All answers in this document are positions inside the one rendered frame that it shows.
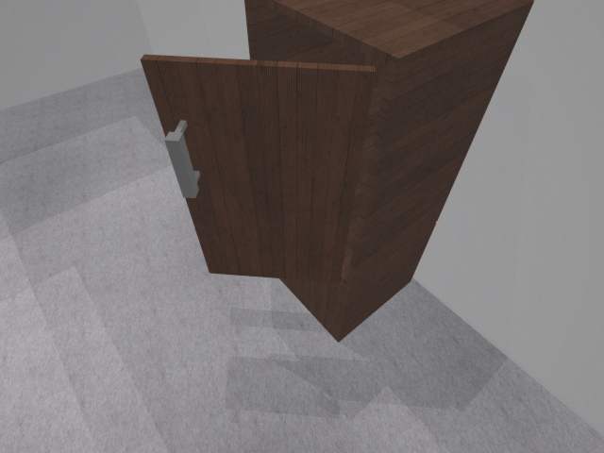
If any handle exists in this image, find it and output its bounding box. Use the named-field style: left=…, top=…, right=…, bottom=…
left=164, top=120, right=200, bottom=198

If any cupboard door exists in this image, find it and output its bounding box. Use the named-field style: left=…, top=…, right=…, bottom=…
left=141, top=55, right=376, bottom=283

